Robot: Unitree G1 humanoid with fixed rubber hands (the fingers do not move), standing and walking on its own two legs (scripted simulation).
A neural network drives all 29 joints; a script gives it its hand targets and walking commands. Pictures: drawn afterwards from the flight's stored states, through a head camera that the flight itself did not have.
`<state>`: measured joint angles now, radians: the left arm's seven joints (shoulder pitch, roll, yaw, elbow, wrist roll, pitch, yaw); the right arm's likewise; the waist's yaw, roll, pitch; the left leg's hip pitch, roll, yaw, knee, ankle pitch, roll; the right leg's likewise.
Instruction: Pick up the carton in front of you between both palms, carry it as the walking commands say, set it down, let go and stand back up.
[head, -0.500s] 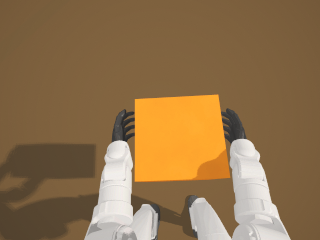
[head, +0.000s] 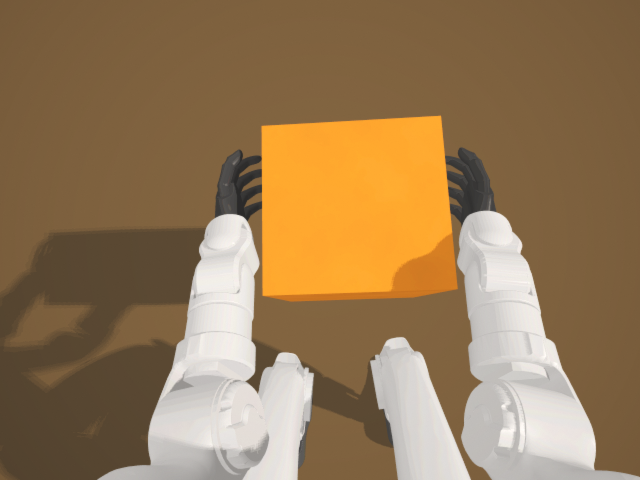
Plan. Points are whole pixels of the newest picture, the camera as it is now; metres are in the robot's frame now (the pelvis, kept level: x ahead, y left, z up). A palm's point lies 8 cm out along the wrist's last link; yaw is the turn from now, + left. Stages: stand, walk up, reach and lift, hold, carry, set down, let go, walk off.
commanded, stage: set down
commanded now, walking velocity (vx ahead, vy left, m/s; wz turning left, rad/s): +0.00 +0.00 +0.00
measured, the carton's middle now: (351, 226) +0.44 -0.04 -0.15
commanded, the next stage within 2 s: none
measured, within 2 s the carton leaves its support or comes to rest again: rests again in 1.52 s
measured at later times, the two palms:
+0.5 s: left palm (269, 227) +0.47 +0.09 -0.23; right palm (451, 230) +0.44 -0.21 -0.24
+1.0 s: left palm (284, 234) +0.49 +0.08 -0.35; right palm (438, 236) +0.46 -0.21 -0.35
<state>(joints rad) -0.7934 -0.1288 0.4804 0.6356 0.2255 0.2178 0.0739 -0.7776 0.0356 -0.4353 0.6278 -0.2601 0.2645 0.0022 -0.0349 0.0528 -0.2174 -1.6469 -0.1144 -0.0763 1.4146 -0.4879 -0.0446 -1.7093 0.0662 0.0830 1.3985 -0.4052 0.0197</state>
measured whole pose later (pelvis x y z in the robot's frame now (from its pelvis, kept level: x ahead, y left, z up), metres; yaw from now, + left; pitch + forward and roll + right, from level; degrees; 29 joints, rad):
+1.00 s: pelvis -0.03 +0.00 -0.20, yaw +2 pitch +42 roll +1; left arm -1.24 0.08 0.27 0.90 0.03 0.17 0.20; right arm -1.17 -0.19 -0.36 0.86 -0.03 0.20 -0.06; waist -0.10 0.05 0.13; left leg -2.26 -0.22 -0.07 2.13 -0.61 -0.10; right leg -2.31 0.08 0.06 2.09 -0.52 0.05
